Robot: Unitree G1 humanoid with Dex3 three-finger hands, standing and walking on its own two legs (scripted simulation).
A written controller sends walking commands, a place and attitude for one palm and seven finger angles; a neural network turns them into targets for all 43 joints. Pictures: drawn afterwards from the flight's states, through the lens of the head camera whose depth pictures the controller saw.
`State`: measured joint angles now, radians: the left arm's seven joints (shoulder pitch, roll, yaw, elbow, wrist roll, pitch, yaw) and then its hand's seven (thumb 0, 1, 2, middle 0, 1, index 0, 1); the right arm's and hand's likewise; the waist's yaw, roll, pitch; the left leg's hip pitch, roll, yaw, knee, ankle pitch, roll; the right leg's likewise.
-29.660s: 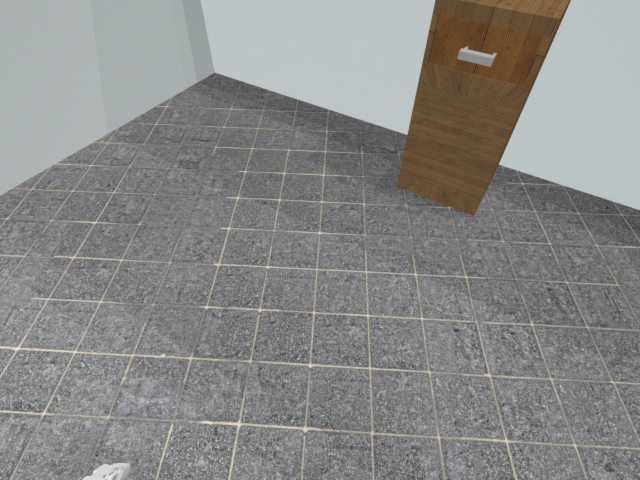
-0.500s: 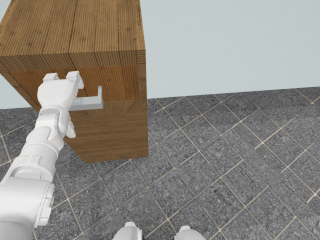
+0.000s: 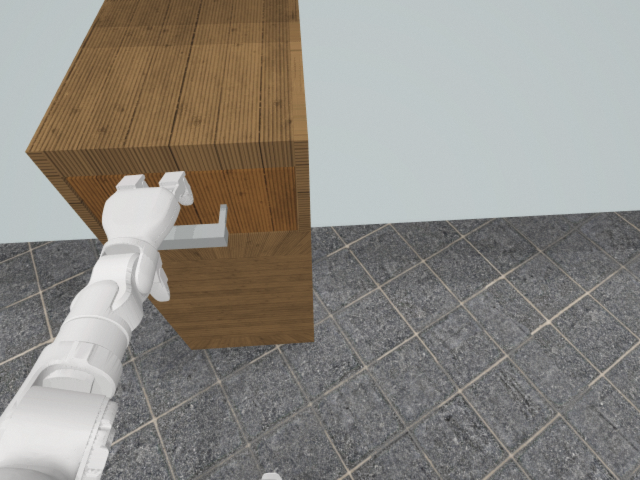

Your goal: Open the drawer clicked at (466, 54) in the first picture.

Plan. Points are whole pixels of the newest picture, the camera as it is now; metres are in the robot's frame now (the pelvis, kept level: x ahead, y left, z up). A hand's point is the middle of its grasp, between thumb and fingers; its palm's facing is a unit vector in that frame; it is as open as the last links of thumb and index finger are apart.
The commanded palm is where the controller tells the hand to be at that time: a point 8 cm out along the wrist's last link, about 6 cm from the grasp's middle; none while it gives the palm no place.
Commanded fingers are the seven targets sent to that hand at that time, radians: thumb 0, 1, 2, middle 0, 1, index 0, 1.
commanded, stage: re-aim the fingers above the handle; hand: left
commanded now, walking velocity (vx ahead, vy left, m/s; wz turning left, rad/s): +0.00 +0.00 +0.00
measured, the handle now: (192, 224) +0.50 +0.22 -0.04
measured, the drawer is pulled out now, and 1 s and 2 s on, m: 0.00 0.00 0.00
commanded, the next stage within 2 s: lower the fingers behind the handle in 1.98 s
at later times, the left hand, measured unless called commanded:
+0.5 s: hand (169, 225) +0.45 +0.23 +0.01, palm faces -0.10 -0.03 -0.99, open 13.8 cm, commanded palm +0.44 +0.23 +0.07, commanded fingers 0.00 -0.50 0.30 -0.30 -1.20 -0.30 -1.20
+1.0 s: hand (161, 233) +0.45 +0.24 +0.01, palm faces -0.07 -0.07 -0.99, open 13.8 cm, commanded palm +0.43 +0.22 +0.07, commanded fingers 0.00 -0.50 0.30 -0.30 -1.20 -0.30 -1.20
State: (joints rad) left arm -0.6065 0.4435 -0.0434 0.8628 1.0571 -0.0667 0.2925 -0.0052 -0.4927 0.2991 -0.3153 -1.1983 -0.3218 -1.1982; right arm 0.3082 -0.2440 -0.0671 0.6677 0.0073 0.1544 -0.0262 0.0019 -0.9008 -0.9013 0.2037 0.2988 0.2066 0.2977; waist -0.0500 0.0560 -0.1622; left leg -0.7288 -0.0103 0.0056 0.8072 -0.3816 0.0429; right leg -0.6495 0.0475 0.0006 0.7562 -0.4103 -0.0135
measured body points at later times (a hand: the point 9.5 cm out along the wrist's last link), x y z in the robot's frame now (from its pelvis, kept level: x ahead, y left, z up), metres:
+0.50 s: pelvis -0.01 -0.01 +0.00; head +0.09 -0.02 +0.44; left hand +0.45 +0.22 +0.07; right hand +0.00 -0.29 -0.13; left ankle -0.01 +0.09 -0.70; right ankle -0.04 -0.12 -0.70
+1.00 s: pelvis +0.00 +0.00 +0.00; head +0.09 +0.01 +0.44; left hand +0.44 +0.24 +0.06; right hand +0.03 -0.27 -0.13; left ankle -0.01 +0.09 -0.70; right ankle -0.04 -0.12 -0.70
